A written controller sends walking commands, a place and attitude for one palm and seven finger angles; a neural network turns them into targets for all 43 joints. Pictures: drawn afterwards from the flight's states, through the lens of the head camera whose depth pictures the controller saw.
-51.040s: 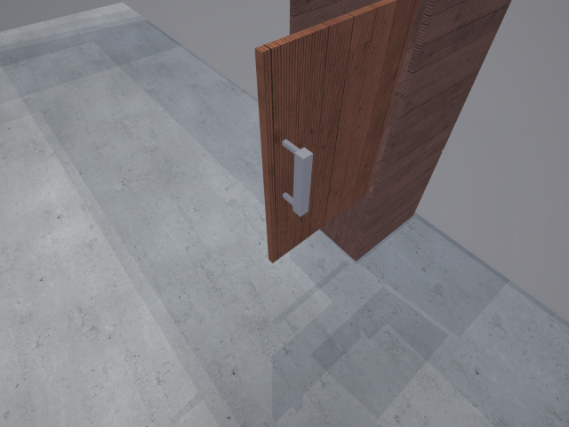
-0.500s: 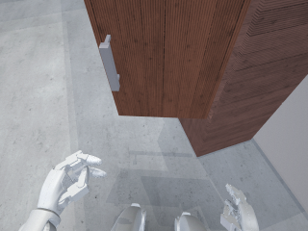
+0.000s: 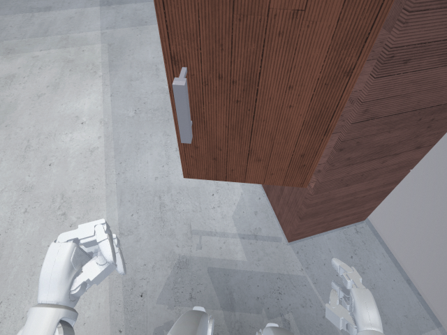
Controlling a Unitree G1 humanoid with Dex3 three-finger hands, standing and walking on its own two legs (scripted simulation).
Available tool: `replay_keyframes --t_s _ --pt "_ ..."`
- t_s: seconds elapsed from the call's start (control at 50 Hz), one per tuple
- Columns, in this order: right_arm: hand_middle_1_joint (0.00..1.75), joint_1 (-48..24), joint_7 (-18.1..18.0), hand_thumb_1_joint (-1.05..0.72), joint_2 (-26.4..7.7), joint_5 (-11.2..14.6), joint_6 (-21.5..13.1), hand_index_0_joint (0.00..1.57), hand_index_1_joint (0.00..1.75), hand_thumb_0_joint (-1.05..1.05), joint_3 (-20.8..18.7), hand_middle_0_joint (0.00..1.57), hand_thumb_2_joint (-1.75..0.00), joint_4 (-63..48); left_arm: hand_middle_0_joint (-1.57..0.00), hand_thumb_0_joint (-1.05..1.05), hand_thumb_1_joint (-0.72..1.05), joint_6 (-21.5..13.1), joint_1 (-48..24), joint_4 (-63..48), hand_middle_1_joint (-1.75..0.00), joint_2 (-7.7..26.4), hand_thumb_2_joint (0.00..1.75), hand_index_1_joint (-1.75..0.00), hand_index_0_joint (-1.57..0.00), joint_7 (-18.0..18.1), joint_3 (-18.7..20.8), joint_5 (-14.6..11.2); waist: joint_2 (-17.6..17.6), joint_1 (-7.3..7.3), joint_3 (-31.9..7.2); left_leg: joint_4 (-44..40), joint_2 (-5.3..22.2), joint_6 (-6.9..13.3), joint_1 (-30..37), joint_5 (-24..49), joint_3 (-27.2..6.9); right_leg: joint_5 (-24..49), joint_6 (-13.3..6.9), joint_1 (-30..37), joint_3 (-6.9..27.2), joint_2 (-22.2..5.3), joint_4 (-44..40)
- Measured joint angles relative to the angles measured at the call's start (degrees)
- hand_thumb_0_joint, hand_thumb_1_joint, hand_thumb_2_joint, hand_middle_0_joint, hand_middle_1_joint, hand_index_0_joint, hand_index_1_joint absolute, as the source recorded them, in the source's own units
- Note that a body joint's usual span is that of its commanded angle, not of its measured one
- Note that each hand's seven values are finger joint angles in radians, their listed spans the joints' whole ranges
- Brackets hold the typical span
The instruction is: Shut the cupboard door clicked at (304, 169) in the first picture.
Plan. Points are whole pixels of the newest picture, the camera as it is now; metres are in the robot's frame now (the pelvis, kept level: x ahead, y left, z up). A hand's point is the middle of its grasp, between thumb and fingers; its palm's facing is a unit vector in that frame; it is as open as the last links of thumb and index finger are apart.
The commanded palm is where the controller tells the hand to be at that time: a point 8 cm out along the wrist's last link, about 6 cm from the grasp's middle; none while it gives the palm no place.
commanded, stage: raise the hand and make a fist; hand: left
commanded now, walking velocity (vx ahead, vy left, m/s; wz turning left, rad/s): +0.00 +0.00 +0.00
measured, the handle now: (185, 107) +0.57 +0.14 +0.07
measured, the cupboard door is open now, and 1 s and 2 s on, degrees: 69 69 69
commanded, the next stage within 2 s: bring the fist close to the handle in 0.62 s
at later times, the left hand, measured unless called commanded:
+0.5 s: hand (126, 256) +0.23 +0.17 +0.06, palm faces -0.03 -1.00 -0.02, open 3.1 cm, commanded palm +0.21 +0.23 +0.07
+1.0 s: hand (155, 215) +0.29 +0.15 +0.07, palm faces -0.07 -1.00 -0.03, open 3.1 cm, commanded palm +0.28 +0.20 +0.07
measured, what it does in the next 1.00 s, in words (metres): stands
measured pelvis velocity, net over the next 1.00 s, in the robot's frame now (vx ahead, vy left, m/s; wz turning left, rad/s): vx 0.00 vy -0.02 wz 0.01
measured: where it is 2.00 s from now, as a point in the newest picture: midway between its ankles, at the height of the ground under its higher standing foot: outside the picture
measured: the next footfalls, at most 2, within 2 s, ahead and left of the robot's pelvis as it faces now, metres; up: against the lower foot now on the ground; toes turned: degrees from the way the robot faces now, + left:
none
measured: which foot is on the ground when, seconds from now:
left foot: down 0.00-1.00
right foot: down 0.00-1.00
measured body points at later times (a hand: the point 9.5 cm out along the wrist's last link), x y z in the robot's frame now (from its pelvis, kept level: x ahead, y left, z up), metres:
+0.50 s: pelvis +0.01 -0.01 +0.01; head +0.06 +0.00 +0.45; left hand +0.22 +0.23 +0.06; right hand +0.18 -0.24 -0.07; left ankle +0.05 +0.08 -0.65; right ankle +0.01 -0.11 -0.65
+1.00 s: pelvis +0.00 -0.02 +0.00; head +0.06 -0.02 +0.44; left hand +0.29 +0.20 +0.07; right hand +0.18 -0.25 -0.09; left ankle +0.05 +0.08 -0.65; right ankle +0.01 -0.11 -0.65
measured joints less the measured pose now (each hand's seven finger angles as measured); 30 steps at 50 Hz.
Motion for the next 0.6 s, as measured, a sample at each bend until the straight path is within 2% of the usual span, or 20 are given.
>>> replay_keyframes --t_s 0.08,0.12,0.28,0.4,0.44,0.6 --pt "0.30 0.4 -0.1 -0.90 -0.3 0.0 -0.1 0.21 0.30 0.01 1.3 0.21 -0.90 -0.8 -1.25 0.02 0.90 3.5 -1.5 3.9 -1.45 0.4 0.90 -1.45 -1.25 -2.5 -2.3 1.1 -0.1 -0.09 0.7 -0.9 -0.1 0.1 0.7 0.5 -0.1 0.5 0.1 0.8 -0.1 -0.1 -1.0" --pt "0.30 0.7 -0.3 -0.90 -0.3 -0.1 -0.2 0.21 0.30 0.01 1.5 0.21 -0.90 -0.8 -1.27 0.02 0.90 4.1 -1.9 4.3 -1.46 1.0 0.90 -1.46 -1.27 -2.9 -2.7 1.2 -0.5 -0.20 1.2 -1.1 -0.1 0.1 0.9 0.6 -0.1 0.7 0.1 0.9 0.0 0.0 -1.2" --pt "0.30 2.1 0.3 -0.90 -1.1 -0.4 -0.4 0.21 0.30 0.01 0.6 0.21 -0.90 1.3 -1.29 0.02 0.90 0.0 -3.9 1.3 -1.49 1.9 0.90 -1.49 -1.29 -0.9 1.4 -0.5 -0.2 -0.34 1.4 -1.6 0.1 -0.2 1.9 0.4 -0.3 0.6 -0.1 2.1 -0.1 0.2 -2.0" --pt "0.30 2.9 0.2 -0.90 -1.8 0.3 0.0 0.21 0.30 0.01 0.3 0.20 -0.90 1.1 -1.29 0.02 0.90 4.8 -4.1 6.1 -1.49 1.2 0.90 -1.49 -1.30 -4.2 -0.5 -0.5 0.4 -0.79 1.1 -2.9 0.0 0.0 2.6 0.8 0.3 0.8 0.0 2.3 0.5 0.0 -2.7" --pt "0.30 3.0 -0.1 -0.90 -1.8 0.1 -0.1 0.21 0.30 0.01 0.2 0.20 -0.90 0.9 -1.29 0.02 0.90 5.3 -3.6 6.5 -1.49 1.1 0.90 -1.50 -1.30 -4.2 -1.0 -0.5 0.0 -0.92 1.3 -3.0 0.1 -0.1 2.6 0.8 0.6 0.8 -0.1 2.1 0.7 0.1 -2.5" --pt "0.30 2.1 0.4 -0.90 -1.6 -0.4 -0.5 0.20 0.30 0.01 -0.6 0.20 -0.90 2.1 -1.30 0.02 0.90 -1.4 -4.0 2.8 -1.50 0.9 0.90 -1.50 -1.30 -1.6 1.1 -0.9 -0.6 -0.40 1.0 -1.4 0.3 -0.8 1.5 0.1 0.0 -0.1 -0.8 1.1 0.2 0.3 -0.8"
